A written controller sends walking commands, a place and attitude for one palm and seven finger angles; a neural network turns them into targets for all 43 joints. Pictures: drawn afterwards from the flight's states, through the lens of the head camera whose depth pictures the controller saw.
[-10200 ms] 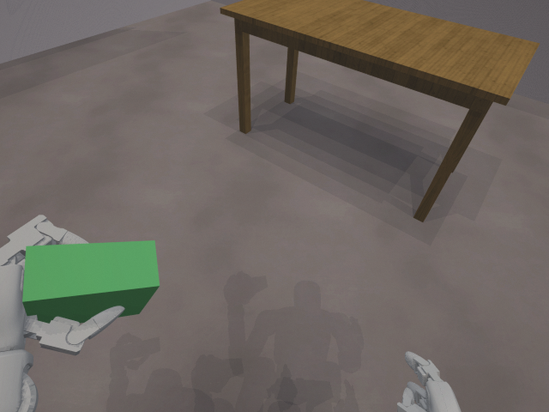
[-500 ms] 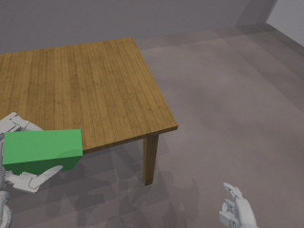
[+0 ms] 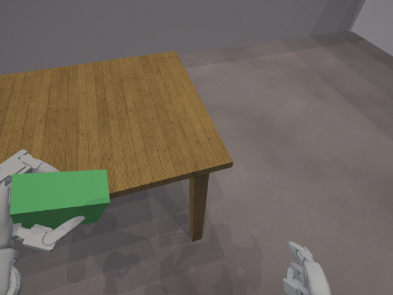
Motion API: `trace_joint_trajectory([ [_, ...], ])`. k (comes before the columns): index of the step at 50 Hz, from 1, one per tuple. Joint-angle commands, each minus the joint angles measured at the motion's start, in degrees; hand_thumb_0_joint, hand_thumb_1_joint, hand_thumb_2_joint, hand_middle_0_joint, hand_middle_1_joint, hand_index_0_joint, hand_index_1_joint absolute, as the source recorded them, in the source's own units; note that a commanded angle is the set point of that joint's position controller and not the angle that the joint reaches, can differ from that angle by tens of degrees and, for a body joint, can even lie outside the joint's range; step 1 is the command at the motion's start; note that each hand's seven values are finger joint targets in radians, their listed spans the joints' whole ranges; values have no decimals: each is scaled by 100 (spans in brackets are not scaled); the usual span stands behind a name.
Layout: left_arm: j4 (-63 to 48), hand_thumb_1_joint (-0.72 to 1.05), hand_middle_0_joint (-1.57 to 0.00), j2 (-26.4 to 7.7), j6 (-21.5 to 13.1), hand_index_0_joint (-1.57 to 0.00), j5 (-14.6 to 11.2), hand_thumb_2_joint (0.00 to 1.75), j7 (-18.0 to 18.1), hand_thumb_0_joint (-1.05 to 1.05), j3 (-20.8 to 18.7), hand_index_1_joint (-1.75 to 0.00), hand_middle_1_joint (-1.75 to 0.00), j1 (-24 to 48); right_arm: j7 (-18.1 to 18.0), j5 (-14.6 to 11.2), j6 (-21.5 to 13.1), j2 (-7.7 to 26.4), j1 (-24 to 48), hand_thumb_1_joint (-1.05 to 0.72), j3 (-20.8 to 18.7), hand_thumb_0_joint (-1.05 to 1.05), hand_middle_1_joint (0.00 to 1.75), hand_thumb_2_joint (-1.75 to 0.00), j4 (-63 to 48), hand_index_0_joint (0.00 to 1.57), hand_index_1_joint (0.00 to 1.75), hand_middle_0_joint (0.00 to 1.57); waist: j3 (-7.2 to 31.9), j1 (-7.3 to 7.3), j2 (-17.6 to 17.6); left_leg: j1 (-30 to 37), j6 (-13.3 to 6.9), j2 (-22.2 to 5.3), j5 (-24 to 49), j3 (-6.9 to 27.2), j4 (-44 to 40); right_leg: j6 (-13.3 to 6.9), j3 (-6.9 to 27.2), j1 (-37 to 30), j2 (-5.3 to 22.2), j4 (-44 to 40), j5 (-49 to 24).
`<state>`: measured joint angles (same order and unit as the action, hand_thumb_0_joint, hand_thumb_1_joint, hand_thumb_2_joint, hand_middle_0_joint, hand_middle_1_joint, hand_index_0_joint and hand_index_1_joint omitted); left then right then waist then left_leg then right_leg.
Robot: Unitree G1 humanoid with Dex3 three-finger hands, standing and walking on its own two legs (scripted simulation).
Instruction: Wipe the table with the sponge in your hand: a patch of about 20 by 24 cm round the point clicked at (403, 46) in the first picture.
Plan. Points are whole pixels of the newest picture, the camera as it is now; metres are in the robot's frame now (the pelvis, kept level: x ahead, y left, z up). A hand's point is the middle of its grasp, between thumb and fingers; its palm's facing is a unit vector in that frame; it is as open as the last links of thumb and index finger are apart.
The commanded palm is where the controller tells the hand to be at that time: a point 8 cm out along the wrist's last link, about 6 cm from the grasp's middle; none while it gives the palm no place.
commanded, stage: look again from close up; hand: left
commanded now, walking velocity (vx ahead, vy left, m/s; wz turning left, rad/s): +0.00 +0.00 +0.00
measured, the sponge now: (75, 201) +0.23 +0.22 +0.13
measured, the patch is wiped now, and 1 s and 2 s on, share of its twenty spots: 0.00 0.00 0.00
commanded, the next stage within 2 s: shuffle to correct the standing spot in 0.20 s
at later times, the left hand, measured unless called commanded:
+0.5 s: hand (61, 198) +0.22 +0.23 +0.15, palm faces +0.40 -0.84 -0.37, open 9.7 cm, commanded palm +0.17 +0.27 +0.17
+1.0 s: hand (33, 175) +0.26 +0.29 +0.15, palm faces +0.37 -0.82 -0.43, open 9.7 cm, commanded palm +0.22 +0.33 +0.17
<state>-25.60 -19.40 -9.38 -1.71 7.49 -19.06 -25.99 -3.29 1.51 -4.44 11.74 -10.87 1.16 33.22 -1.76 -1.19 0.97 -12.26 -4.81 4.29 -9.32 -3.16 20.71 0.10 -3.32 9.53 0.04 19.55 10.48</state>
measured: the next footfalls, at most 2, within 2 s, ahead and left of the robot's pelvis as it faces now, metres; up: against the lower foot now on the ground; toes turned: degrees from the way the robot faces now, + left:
left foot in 1.04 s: +0.15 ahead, +0.28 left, +0.00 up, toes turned -2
right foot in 1.20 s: +0.08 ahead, -0.04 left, +0.00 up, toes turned -5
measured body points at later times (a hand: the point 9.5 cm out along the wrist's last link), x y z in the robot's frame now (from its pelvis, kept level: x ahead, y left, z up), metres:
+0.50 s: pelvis +0.01 -0.02 -0.01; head +0.02 -0.02 +0.44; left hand +0.19 +0.27 +0.17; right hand +0.20 -0.25 -0.08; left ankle +0.02 +0.05 -0.74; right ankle +0.00 -0.12 -0.75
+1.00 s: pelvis +0.05 +0.05 -0.02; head +0.08 +0.05 +0.43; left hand +0.23 +0.33 +0.17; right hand +0.22 -0.20 -0.10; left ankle +0.10 +0.22 -0.71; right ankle +0.01 -0.11 -0.75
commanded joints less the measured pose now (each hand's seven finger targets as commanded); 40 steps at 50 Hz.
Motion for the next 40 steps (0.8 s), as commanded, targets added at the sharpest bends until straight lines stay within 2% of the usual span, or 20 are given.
trace_joint_trajectory([
  [1,-1353,10,-120,-931,-378,-120,-100,130,127,0,-616,-160,-160,498,-101,-18,-283,724,574,-90,-284,0,30,-90,-917,20,30,20,854,2,256,73,747,-703,472,816,-431,-113,260,-493,98,-105,-584],
  [5,-1432,10,-120,-1098,-357,-120,-110,130,145,0,-718,-160,-160,549,-116,-22,-257,770,598,-90,-300,0,30,-90,-918,20,30,20,926,14,390,202,698,-655,850,763,-266,-113,268,-488,122,-147,-766],
  [6,-1406,10,-120,-939,-344,-120,-137,130,136,0,-590,-160,-160,481,-114,-29,-240,712,584,-90,-270,0,30,-90,-943,20,30,20,888,10,370,194,686,-667,963,761,-220,-122,265,-498,149,-153,-821],
  [10,-1451,10,-120,-1070,-300,-120,-175,130,148,0,-722,-160,-160,291,-120,-38,-205,749,579,-90,-293,0,30,-90,-958,20,30,20,1075,17,290,273,619,-635,1321,708,-33,-126,296,-619,198,-168,-1172],
  [11,-1478,10,-120,-946,-296,-120,-201,130,136,0,-631,-160,-160,272,-117,-48,-190,703,575,-90,-275,0,30,-90,-969,20,30,20,1091,18,234,290,618,-643,1400,704,4,-133,290,-640,213,-158,-1240],
  [14,-1479,10,-120,-1002,-283,-120,-220,130,146,0,-669,-160,-160,262,-130,-52,-169,733,566,-90,-281,0,30,-90,-963,20,30,20,1044,36,215,295,562,-628,1349,697,14,-114,294,-584,219,-221,-1249],
  [16,-1528,10,-120,-979,-272,-120,-229,130,144,0,-614,-160,-160,275,-124,-48,-150,749,604,-90,-266,0,30,-90,-988,20,30,20,998,47,417,249,583,-649,1330,712,36,-139,306,-561,245,-171,-1149],
  [19,-1444,10,-120,-1066,-271,-120,-230,130,175,0,-673,-160,-160,194,-109,-22,-125,786,623,-90,-296,0,30,-90,-1014,20,30,20,995,80,205,21,409,-642,584,653,319,-257,583,-548,506,-223,-867],
  [21,-1416,10,-120,-973,-261,-120,-240,130,175,0,-578,-160,-160,215,-76,-22,-95,785,631,-90,-296,0,30,-90,-1033,20,30,20,842,116,49,-146,382,-619,104,678,551,-401,909,-346,748,-327,-311],
  [25,-1345,10,-120,-1118,-294,-120,-217,130,218,0,-634,-160,-160,458,-29,-39,-22,895,655,-90,-355,0,30,-90,-975,20,30,20,494,186,-237,-401,346,-575,-533,663,1191,-672,1505,195,1221,-557,635],
  [27,-1407,10,-120,-1093,-336,-120,-211,130,217,0,-591,-160,-160,596,4,-69,12,874,656,-90,-341,0,30,-90,-981,20,30,20,430,193,-238,-468,342,-617,-582,659,1258,-745,1526,221,1331,-382,572],
  [29,-1449,10,-120,-1120,-359,-120,-207,130,213,0,-632,-160,-160,608,26,-88,45,910,640,-90,-360,0,30,-90,-978,20,30,20,443,212,-141,-288,340,-658,-402,689,1021,-668,1300,272,1180,-43,300],
  [30,-1493,10,-120,-1236,-344,-120,-216,130,210,0,-737,-160,-160,591,27,-79,73,974,695,-90,-368,0,30,-90,-976,20,30,20,465,210,232,-130,350,-707,-189,807,805,-586,1097,362,968,287,149],
  [32,-1671,10,-120,-1266,-353,-120,-229,130,184,0,-811,-160,-160,361,1,-86,87,960,759,-90,-338,0,30,-90,-1102,20,30,20,613,127,754,36,330,-1026,497,1340,162,-324,406,348,304,1265,-196],
  [34,-1901,10,-120,-1311,-365,-120,-240,130,163,0,-850,-160,-160,295,-15,-49,38,914,733,-90,-357,0,30,-90,-1181,20,30,20,671,109,899,470,418,-1290,1260,1612,-145,-187,81,862,66,1792,608],
  [35,-2020,10,-120,-1410,-362,-120,-238,130,163,0,-925,-160,-160,265,-13,-7,-2,923,760,-90,-385,0,30,-90,-1188,20,30,20,690,76,1143,670,513,-1305,1739,1588,-235,-174,-46,1060,19,1981,1064],
  [36,-2073,10,-120,-1338,-362,-120,-237,130,156,0,-888,-160,-160,148,4,17,-45,870,736,-90,-390,0,30,-90,-1202,20,30,20,753,48,1049,782,583,-1285,2160,1336,-150,-188,-175,1018,27,1879,1218],
  [38,-1984,10,-120,-1311,-347,-120,-267,130,166,0,-948,-160,-160,-81,45,29,-101,916,716,-90,-434,0,30,-90,-1209,20,30,20,881,-5,964,250,803,-1036,2915,795,329,-287,-398,36,115,979,845],
  [39,-1863,10,-120,-1297,-337,-120,-290,130,186,0,-1001,-160,-160,-303,90,2,-83,920,782,-90,-454,0,30,-90,-1222,20,30,20,1041,-139,655,-517,913,-924,3081,697,1217,-472,-236,-986,321,525,133],
  [40,-1749,10,-120,-1302,-341,-120,-286,130,222,0,-1056,-160,-160,-572,148,-96,-36,907,806,-90,-478,0,30,-90,-1190,20,30,20,1384,-286,-263,-1627,1026,-618,2776,541,2981,-988,626,-2063,1059,554,-1038],
])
